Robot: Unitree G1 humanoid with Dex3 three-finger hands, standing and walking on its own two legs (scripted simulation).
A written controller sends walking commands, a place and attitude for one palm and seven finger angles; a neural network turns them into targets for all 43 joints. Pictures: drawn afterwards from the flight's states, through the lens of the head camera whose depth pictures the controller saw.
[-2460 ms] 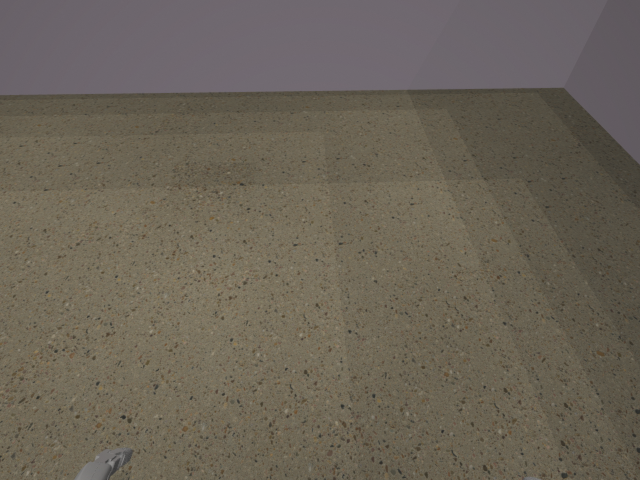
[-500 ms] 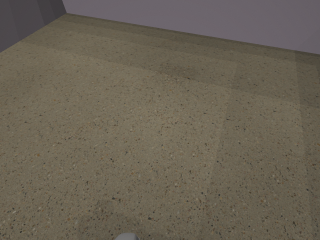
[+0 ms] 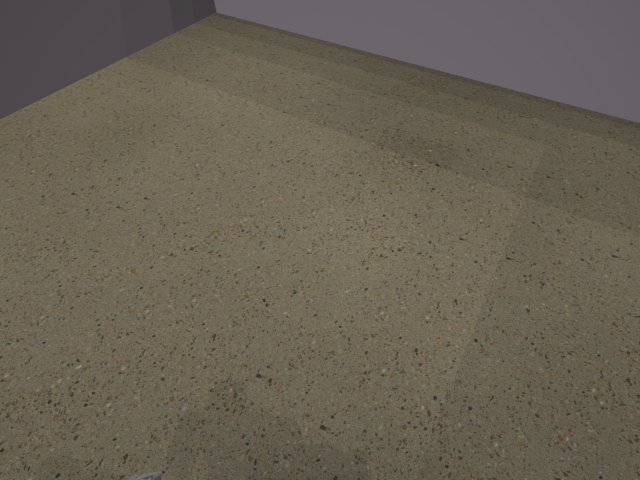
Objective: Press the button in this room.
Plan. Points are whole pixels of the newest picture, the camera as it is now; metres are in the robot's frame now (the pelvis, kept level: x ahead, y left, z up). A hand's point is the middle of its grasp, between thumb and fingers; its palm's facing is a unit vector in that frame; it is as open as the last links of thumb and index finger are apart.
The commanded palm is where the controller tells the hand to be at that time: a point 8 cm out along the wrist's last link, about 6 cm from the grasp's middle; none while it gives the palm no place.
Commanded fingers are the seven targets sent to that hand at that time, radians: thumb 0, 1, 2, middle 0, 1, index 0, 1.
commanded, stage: turn or walk to find it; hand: left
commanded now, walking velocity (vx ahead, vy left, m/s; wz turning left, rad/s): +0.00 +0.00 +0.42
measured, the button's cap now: out of the picture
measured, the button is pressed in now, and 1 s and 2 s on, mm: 0 0 0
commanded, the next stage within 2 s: none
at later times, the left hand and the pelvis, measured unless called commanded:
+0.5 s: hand out of the picture -0.05 +0.17 -0.17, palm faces +0.28 -0.93 -0.24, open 7.3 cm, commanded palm none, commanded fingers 0.00 0.90 0.90 -0.20 -0.30 -0.20 -0.30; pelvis -0.03 -0.02 +0.00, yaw +14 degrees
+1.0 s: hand out of the picture -0.06 +0.21 -0.15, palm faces +0.43 -0.87 -0.26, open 7.4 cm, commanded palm none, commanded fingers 0.00 0.90 0.90 -0.20 -0.30 -0.20 -0.30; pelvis -0.07 -0.02 +0.00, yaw +25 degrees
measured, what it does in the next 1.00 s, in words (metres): steps on the spot, turning left: right foot, then left foot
